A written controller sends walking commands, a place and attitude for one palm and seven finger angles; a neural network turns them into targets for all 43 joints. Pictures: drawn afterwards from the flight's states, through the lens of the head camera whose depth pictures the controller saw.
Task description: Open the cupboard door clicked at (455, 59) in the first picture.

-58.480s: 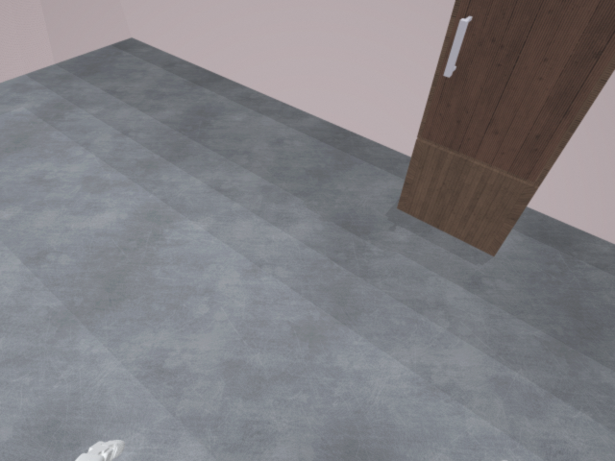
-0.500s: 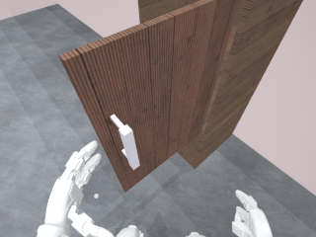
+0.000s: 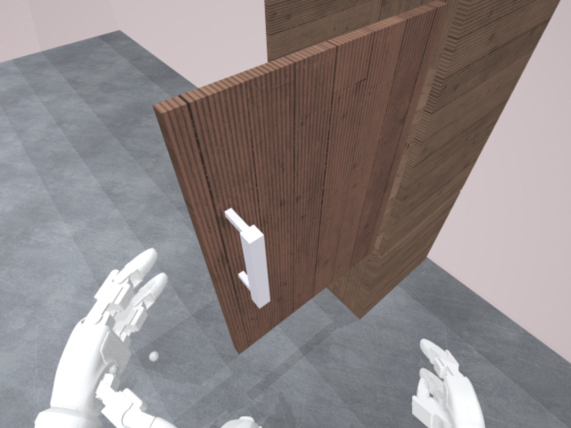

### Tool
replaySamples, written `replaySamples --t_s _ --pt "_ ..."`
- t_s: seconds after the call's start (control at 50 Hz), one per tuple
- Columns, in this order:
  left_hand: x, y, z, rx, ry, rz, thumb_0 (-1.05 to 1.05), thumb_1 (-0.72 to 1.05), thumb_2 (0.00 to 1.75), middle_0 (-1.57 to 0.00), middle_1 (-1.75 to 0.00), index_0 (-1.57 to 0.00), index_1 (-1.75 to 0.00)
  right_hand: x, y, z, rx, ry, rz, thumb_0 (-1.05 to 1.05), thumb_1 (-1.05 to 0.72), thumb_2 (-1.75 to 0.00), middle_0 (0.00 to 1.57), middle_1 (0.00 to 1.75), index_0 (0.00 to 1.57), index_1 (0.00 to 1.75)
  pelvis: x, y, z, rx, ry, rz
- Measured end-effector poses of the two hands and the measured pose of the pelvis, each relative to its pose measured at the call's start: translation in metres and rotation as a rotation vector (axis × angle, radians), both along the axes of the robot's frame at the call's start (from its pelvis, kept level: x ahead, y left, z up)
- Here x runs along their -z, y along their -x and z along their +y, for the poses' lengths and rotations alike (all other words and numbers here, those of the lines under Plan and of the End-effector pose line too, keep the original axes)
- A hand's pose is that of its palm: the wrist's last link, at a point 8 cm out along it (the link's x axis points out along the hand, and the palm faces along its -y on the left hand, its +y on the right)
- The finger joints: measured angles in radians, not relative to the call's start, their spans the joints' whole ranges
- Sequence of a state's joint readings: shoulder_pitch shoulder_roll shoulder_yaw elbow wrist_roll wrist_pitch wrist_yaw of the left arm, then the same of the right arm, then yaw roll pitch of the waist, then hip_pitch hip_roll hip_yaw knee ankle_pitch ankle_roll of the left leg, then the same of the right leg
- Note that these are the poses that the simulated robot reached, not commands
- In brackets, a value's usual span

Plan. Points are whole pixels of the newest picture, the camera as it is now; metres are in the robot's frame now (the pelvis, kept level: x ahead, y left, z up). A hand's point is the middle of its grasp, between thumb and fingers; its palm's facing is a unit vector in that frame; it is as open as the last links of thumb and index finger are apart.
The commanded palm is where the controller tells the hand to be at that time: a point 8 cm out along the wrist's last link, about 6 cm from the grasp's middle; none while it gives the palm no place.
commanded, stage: draw the hand back to the body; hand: left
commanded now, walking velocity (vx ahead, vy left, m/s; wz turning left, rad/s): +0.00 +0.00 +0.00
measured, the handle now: (248, 261) +0.33 +0.08 +0.07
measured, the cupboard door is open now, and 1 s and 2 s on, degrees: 88 88 88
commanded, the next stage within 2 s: step back with the hand held close in 1.34 s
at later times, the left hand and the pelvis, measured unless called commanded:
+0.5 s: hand (86, 325) +0.19 +0.22 +0.14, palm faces +0.25 -0.90 -0.35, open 14.5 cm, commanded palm +0.16 +0.27 +0.17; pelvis +0.01 +0.01 +0.04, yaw -1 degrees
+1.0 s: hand (20, 245) +0.23 +0.26 +0.22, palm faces +0.45 -0.79 -0.42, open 8.6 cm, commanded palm +0.19 +0.30 +0.23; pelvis +0.04 +0.00 +0.07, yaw -1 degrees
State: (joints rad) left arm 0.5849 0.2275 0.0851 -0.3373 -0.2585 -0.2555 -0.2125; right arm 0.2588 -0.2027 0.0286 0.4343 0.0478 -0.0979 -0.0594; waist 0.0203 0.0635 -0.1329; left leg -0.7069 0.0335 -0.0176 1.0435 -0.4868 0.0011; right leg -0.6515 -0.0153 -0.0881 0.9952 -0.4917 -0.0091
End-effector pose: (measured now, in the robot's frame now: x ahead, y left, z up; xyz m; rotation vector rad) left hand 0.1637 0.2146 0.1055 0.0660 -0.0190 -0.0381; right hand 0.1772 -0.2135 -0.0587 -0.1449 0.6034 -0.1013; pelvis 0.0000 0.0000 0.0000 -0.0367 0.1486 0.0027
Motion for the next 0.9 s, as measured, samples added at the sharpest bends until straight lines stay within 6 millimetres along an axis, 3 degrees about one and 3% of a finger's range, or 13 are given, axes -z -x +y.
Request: replaySamples --t_s 0.28,0.34,0.54,0.9 --pt "-0.029 0.002 0.024 -0.021 -0.026 -0.008 -0.02 -0.46 0.31 -0.16 -0.3 -0.15 -0.3 -0.022 0.004 0.002 -0.021 0.035 -0.039 0.01 -0.91 -0.9 0.21 0.3 0.2 0.3 -0.016 -0.001 0.005 -0.007 0.007 -0.061" --pt "-0.041 0.0 0.032 -0.117 -0.15 0.006 -0.02 -0.41 0.33 -0.16 -0.3 -0.15 -0.3 -0.027 0.003 0.001 -0.011 0.054 -0.029 0.01 -0.91 -0.9 0.21 0.3 0.2 0.3 -0.023 -0.003 0.005 0.002 0.002 -0.077" --pt "-0.064 0.002 0.052 -0.339 -0.308 0.069 -0.01 -0.12 0.46 -0.17 -0.3 -0.17 -0.3 -0.034 -0.002 0.006 -0.01 0.058 0.03 0.01 -0.91 -0.9 0.21 0.3 0.2 0.3 -0.045 -0.016 0.008 0.011 -0.012 -0.129" --pt "-0.119 -0.024 0.079 -0.463 -0.388 -0.072 0.0 0.5 0.72 -0.2 -0.3 -0.19 -0.3 -0.051 -0.04 0.003 -0.048 0.053 0.03 0.01 -0.91 -0.9 0.21 0.3 0.2 0.3 -0.065 -0.039 0.004 0.025 -0.026 -0.196"
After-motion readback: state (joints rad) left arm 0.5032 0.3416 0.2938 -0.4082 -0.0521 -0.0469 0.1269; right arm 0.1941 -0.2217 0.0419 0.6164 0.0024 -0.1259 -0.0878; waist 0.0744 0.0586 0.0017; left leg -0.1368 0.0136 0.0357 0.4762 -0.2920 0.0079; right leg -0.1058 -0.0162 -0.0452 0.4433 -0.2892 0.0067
